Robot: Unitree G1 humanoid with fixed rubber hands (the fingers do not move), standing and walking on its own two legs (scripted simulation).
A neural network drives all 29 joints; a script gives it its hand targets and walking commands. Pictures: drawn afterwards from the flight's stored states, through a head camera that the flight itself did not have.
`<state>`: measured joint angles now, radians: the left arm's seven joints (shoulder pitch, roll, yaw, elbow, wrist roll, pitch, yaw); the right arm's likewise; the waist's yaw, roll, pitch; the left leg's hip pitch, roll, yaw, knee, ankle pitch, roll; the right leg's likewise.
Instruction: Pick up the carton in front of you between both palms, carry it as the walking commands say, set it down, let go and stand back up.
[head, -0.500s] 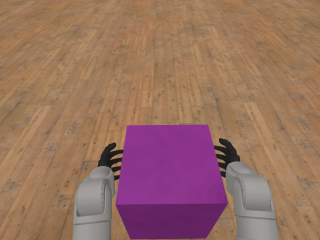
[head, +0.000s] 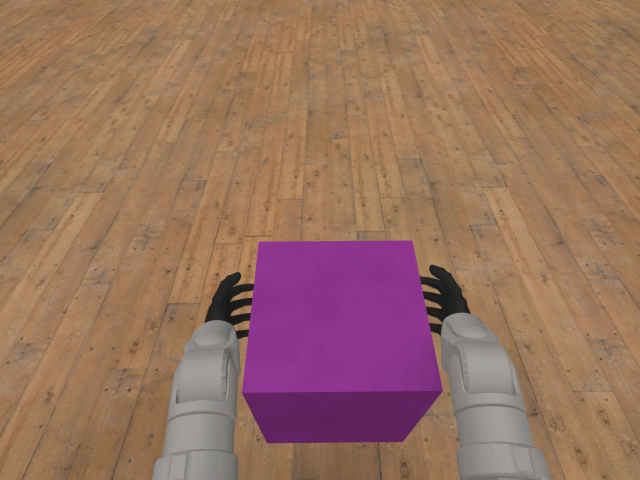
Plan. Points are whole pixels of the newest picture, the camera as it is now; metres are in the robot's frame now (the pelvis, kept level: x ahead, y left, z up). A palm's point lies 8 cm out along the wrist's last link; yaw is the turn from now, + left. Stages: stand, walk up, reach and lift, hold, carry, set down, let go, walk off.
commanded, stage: carry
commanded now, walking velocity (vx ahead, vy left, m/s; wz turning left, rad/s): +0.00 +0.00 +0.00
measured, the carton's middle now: (335, 347) +0.31 +0.00 -0.05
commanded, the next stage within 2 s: hold in 0.14 s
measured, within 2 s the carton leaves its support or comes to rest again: neither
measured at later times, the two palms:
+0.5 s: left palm (247, 321) +0.30 +0.11 +0.04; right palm (492, 353) +0.25 -0.18 +0.05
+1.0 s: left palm (230, 305) +0.33 +0.14 +0.03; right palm (457, 337) +0.27 -0.15 +0.04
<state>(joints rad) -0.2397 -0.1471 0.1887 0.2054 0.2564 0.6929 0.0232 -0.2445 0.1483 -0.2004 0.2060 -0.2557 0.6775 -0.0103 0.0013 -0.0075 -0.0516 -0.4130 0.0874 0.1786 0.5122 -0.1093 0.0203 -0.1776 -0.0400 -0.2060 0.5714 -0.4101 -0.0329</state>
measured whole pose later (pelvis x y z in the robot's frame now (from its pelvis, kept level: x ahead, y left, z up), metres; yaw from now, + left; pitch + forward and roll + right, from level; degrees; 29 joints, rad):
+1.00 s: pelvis -0.01 +0.07 +0.01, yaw -14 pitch -4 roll +0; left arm -0.48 -0.20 0.43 0.46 0.39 0.62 0.01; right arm -0.50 0.19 -0.49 0.56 -0.43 0.52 0.06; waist 0.03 -0.08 0.06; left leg -0.27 -0.05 -0.01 0.48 -0.13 0.02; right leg -0.15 0.00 0.17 0.55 -0.34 -0.01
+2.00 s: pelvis -0.06 +0.06 -0.22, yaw -18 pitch +46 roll -5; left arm -0.84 0.03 0.43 0.65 0.19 0.19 0.02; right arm -0.89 0.07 -0.36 0.73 -0.13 0.14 -0.13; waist 0.09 -0.08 -0.17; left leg -1.96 -0.06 -0.14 1.54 -0.37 -0.06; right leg -1.80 0.17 0.07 1.61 -0.62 0.06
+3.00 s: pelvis -0.10 +0.05 -0.36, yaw -21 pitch +46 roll +0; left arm -1.17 0.20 0.54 0.86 0.15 0.20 -0.03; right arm -1.36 -0.07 -0.21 1.00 -0.09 0.18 -0.20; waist 0.17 -0.10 0.13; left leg -2.36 0.00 -0.10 1.97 -0.42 -0.09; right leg -2.25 0.27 0.07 2.10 -0.65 0.08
